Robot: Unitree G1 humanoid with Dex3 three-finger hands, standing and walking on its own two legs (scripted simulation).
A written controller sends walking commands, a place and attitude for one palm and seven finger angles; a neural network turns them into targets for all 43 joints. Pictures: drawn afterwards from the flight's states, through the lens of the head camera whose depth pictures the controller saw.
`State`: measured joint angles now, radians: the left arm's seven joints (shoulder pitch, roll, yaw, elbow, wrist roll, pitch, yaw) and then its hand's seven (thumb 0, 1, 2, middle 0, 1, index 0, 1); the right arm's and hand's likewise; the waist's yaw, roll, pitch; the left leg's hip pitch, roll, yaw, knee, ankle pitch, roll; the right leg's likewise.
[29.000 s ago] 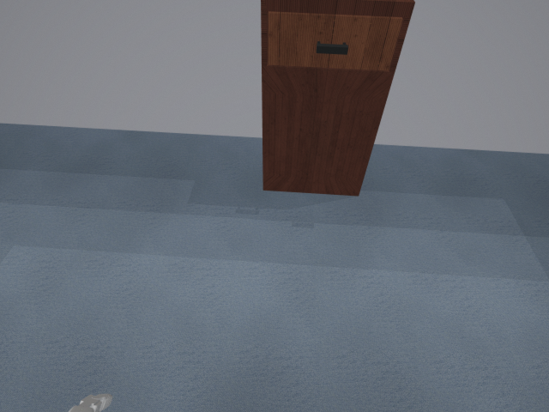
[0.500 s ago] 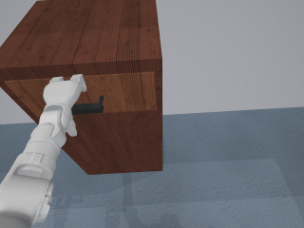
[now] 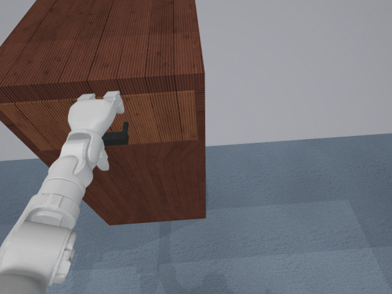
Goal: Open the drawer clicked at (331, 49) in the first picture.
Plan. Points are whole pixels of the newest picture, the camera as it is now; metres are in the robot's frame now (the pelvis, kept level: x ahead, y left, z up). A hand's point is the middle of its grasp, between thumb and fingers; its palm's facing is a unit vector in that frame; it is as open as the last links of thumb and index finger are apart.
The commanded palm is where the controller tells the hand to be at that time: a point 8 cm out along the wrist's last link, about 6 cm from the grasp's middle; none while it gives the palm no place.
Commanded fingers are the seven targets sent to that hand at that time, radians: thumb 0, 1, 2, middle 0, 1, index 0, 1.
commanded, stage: re-aim the fingers above the handle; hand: left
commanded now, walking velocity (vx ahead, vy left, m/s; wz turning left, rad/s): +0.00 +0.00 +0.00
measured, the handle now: (106, 133) +0.49 +0.23 +0.01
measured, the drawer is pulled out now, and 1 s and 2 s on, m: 0.00 0.00 0.00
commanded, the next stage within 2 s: lower the fingers behind the handle in 0.76 s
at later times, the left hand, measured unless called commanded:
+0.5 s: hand (88, 137) +0.44 +0.25 +0.06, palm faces -0.07 +0.00 -1.00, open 13.7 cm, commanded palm +0.43 +0.25 +0.12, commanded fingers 0.00 -0.50 0.30 -0.30 -1.20 -0.30 -1.20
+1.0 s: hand (86, 138) +0.44 +0.25 +0.06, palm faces -0.05 -0.02 -1.00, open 13.8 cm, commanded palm +0.42 +0.25 +0.12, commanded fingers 0.00 -0.50 0.30 -0.30 -1.20 -0.30 -1.20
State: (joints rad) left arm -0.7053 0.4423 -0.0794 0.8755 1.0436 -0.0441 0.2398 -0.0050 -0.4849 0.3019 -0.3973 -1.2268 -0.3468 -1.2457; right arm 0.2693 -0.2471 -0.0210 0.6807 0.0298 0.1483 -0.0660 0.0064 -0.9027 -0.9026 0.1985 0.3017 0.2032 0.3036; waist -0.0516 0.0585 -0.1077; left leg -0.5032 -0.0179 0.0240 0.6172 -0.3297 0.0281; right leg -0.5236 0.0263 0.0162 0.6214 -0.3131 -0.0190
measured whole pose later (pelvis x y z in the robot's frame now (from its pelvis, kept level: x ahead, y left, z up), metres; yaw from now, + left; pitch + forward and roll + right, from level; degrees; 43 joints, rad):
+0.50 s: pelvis +0.00 -0.01 +0.00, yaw +1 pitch +14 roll +0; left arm -0.71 0.53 -0.04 0.93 1.03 -0.08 0.19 0.00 -0.48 0.30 -0.33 -1.20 -0.33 -1.21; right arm 0.33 -0.28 -0.05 0.68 0.03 0.12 -0.08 0.01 -0.90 -0.90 0.20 0.30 0.20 0.30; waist -0.06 0.05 -0.11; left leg -0.55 -0.01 0.01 0.64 -0.33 0.02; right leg -0.56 0.04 0.00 0.63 -0.31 -0.03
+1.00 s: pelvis +0.01 +0.01 +0.00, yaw +1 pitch +13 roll +0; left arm -0.64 0.47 -0.07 0.83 1.03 -0.03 0.19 0.00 -0.48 0.30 -0.33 -1.20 -0.33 -1.21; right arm 0.27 -0.25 -0.04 0.66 0.02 0.14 -0.04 0.01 -0.90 -0.90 0.20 0.30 0.20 0.30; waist -0.03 0.06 -0.12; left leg -0.50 -0.02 0.01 0.63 -0.35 0.04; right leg -0.51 0.02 0.01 0.61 -0.33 -0.01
